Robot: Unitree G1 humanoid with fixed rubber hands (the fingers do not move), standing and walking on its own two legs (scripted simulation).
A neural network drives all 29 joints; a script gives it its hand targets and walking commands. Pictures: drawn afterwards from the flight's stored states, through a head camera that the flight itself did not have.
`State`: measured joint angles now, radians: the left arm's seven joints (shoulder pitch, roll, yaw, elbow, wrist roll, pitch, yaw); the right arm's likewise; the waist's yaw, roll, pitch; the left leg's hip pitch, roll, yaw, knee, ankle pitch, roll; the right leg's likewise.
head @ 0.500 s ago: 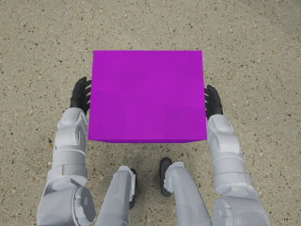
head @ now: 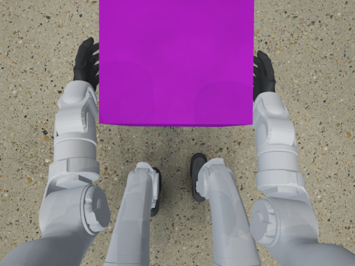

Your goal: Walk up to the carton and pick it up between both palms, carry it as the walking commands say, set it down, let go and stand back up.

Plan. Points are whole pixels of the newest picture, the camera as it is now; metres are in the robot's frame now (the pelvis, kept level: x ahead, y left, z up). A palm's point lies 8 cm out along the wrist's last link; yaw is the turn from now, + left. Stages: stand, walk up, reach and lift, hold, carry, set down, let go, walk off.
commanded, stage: set down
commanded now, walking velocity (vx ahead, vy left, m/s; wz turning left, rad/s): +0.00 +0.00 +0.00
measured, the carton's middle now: (176, 79) +0.48 +0.01 -0.19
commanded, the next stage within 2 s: none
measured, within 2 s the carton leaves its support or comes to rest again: rests again in 1.92 s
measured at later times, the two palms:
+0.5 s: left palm (94, 79) +0.48 +0.21 -0.21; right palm (239, 87) +0.46 -0.15 -0.22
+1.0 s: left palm (105, 71) +0.51 +0.20 -0.27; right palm (236, 79) +0.50 -0.16 -0.28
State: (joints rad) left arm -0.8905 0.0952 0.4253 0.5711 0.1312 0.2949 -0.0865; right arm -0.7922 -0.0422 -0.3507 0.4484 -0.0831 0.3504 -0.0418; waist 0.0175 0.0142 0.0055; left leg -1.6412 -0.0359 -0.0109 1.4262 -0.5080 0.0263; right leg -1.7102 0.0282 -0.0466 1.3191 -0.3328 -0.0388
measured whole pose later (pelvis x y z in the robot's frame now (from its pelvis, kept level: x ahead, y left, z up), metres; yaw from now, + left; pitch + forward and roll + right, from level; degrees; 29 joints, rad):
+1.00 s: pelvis -0.04 +0.00 -0.13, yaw +0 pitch +37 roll +0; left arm -1.44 0.31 0.39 0.86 0.03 0.35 -0.01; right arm -1.34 -0.23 -0.35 0.73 0.03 0.38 -0.11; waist 0.01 0.00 0.34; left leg -1.97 -0.04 0.02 1.92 -0.59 0.03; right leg -2.06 0.03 -0.04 1.80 -0.39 -0.03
